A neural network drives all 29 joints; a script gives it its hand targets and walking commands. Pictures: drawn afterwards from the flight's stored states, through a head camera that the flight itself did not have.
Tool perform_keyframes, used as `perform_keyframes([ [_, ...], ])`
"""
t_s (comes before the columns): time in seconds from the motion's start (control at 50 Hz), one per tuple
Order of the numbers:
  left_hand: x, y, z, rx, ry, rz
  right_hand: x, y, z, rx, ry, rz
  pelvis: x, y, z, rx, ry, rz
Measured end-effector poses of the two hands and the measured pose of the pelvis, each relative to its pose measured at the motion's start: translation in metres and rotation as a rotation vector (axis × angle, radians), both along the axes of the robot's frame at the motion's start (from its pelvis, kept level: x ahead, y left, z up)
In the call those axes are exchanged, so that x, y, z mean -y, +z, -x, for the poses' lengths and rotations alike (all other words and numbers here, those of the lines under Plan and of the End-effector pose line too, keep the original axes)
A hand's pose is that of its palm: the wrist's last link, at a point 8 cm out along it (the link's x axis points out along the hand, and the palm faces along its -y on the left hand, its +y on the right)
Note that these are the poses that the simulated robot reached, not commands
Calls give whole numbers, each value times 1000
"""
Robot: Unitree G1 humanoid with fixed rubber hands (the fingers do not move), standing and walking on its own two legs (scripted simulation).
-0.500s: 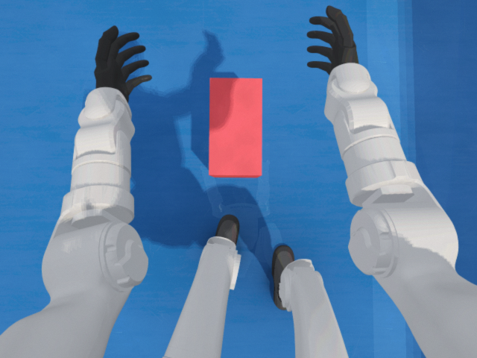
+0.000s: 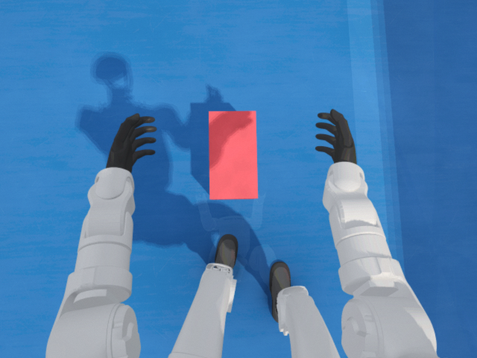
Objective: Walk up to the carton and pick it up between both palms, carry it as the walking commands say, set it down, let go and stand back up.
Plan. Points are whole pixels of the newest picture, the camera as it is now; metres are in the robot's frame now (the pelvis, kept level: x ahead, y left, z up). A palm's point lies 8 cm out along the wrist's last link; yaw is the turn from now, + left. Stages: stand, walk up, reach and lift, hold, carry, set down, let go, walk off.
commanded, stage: let go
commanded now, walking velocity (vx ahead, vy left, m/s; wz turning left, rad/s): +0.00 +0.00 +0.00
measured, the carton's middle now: (232, 159) +0.47 +0.09 -0.61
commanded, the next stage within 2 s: stand in 1.08 s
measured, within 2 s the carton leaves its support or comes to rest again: neither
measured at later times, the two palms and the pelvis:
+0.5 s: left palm (88, 304) +0.20 +0.23 -0.02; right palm (461, 295) +0.26 -0.21 -0.02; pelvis +0.04 -0.01 +0.06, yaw +2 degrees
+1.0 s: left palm (144, 270) +0.25 +0.17 +0.00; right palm out of the picture +0.26 -0.30 +0.00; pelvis +0.08 -0.07 +0.06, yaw +2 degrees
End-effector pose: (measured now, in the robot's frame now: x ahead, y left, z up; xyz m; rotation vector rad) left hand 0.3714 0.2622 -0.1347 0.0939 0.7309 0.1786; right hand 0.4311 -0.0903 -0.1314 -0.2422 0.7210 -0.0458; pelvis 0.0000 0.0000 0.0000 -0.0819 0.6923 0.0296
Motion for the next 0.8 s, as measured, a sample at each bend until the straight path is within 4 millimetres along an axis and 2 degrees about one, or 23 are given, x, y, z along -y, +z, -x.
perform_keyframes([
  [0.08, -5, 25, 28, -14, -31, -24, 4, 23, 20, 12, 6, -6, -6, 13, -7, 55, 9, -7],
  [0.24, -13, 73, 108, -37, -20, -27, 32, 60, 74, -7, 29, -25, -10, 36, -17, 220, 25, -39],
  [0.34, 3, 93, 144, -51, -16, 10, 56, 82, 106, -26, 37, -37, -7, 47, -22, 358, 21, -63],
  [0.44, 26, 111, 167, -63, -30, 22, 96, 106, 142, -26, 10, -33, 0, 57, -34, 502, -1, -81],
  [0.56, 46, 123, 180, -89, -48, 9, 143, 120, 190, -67, -34, -42, 15, 65, -51, 638, -14, -95],
  [0.64, 60, 126, 173, -90, -79, 5, 167, 122, 209, -95, -50, -40, 28, 66, -57, 699, -19, -105],
  [0.7, 71, 129, 160, -72, -96, -3, 177, 127, 209, -86, -46, -43, 38, 65, -61, 727, -22, -112],
  [0.8, 85, 133, 140, -55, -111, -19, 190, 132, 194, -55, -40, -47, 53, 64, -68, 750, -21, -129],
])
